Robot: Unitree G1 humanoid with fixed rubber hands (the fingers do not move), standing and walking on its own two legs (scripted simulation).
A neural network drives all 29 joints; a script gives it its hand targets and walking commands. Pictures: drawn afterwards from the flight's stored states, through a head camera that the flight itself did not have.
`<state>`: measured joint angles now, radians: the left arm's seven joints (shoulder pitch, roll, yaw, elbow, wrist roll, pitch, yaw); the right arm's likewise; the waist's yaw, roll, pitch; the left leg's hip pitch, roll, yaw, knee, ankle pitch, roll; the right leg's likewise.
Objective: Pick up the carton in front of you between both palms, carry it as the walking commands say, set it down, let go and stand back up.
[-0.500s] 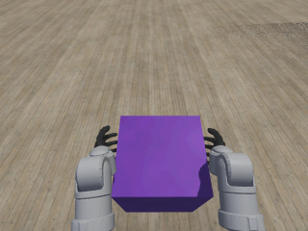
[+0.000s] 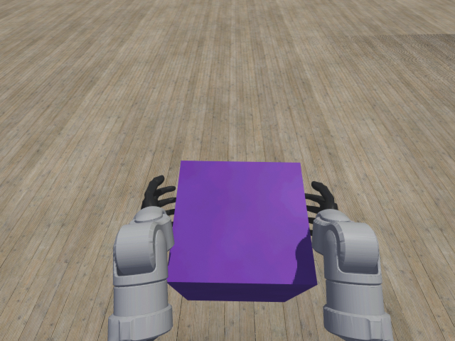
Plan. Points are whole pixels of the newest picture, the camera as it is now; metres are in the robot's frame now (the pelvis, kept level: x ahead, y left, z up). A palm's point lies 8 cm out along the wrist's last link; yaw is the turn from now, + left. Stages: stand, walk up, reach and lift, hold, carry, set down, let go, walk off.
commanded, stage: carry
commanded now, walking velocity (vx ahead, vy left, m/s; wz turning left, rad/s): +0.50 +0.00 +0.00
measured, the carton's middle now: (238, 238) +0.32 +0.00 +0.00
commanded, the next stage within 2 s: none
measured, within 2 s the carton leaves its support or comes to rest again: neither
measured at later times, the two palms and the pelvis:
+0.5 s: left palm (188, 119) +0.59 +0.11 +0.09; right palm (303, 125) +0.59 -0.17 +0.08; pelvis +0.30 -0.03 +0.00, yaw +2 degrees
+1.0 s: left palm (182, 65) +0.90 +0.16 +0.09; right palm (270, 67) +0.89 -0.13 +0.09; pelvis +0.60 +0.02 +0.01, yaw -2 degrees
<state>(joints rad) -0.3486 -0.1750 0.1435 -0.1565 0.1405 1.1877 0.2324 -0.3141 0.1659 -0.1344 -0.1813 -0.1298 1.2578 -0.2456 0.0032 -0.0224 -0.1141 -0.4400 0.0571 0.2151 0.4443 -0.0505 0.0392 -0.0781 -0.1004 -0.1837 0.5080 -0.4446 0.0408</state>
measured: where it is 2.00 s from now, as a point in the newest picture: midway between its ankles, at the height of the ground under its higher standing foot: (231, 215)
